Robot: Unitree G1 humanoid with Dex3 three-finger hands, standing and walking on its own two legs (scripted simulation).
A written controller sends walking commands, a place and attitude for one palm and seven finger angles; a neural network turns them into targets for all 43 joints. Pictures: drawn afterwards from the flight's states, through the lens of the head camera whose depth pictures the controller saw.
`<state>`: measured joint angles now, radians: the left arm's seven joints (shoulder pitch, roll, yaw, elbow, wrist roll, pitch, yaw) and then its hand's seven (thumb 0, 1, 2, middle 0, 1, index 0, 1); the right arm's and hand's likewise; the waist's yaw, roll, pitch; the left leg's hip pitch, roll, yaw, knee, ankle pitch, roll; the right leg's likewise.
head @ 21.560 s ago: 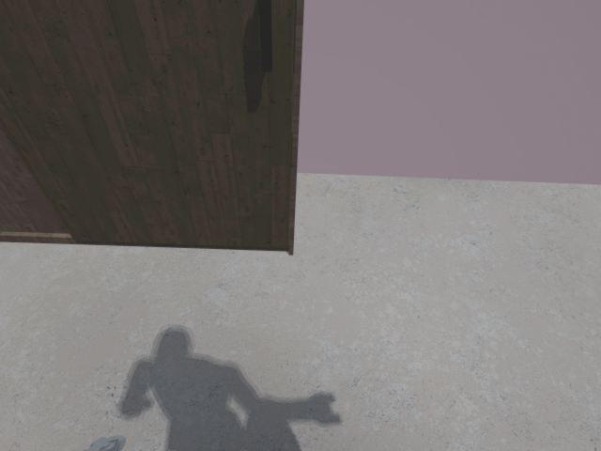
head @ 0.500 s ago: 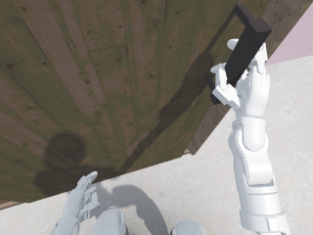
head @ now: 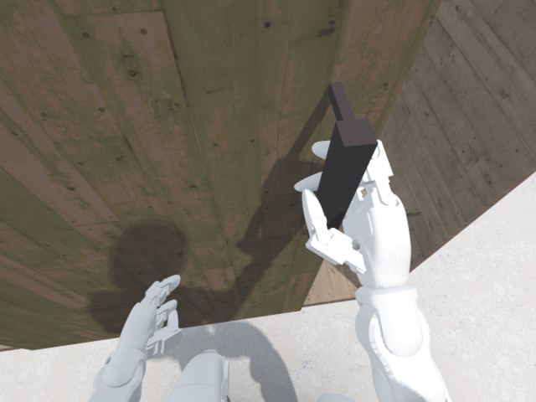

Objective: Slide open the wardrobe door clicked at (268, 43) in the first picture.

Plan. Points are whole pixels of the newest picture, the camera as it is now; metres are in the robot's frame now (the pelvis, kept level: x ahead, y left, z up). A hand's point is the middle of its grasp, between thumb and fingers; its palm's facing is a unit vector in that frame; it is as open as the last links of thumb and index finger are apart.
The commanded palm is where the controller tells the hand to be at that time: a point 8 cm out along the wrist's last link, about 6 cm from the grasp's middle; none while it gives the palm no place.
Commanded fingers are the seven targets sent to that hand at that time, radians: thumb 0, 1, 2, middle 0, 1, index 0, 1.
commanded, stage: step sideways, sliding the door along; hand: right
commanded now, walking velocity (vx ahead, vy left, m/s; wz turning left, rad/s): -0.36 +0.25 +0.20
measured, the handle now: (327, 179) +0.33 -0.07 +0.17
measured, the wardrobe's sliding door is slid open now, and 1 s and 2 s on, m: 0.25 0.44 0.44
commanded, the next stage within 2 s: stop walking and hold the door there in 1.22 s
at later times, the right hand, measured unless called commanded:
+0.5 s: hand (161, 240) +0.27 +0.10 +0.17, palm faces -0.13 +0.99 -0.07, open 6.6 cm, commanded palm +0.25 +0.07 +0.17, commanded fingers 0.00 -0.90 -0.90 0.45 1.40 0.45 1.40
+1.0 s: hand (115, 235) +0.27 +0.14 +0.17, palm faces +0.25 +0.97 -0.07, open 6.2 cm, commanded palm +0.23 +0.16 +0.17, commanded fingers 0.00 -0.90 -0.90 0.45 1.40 0.45 1.40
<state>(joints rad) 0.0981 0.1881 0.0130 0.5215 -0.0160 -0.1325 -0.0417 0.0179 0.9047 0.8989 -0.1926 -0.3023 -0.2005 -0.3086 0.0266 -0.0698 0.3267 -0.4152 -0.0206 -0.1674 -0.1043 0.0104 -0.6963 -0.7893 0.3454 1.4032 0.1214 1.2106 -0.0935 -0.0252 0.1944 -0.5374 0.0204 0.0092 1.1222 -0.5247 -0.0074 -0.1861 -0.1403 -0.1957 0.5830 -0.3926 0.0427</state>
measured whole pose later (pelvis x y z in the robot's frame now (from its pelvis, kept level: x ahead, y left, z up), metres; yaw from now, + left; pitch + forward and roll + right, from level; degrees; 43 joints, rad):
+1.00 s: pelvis -0.14 +0.31 -0.01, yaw +7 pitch -2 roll +4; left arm 0.15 0.19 0.02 0.65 -0.06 -0.09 0.00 0.02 0.90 0.90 -0.20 -0.30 -0.20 -0.30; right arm -0.47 -0.23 -0.19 0.02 0.06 -0.10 -0.17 -0.01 -0.61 -0.83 0.46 1.40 0.35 1.37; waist -0.11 -0.09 0.26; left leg -0.24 0.04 0.08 0.52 -0.24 -0.07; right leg -0.24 -0.32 0.07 0.69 -0.40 0.06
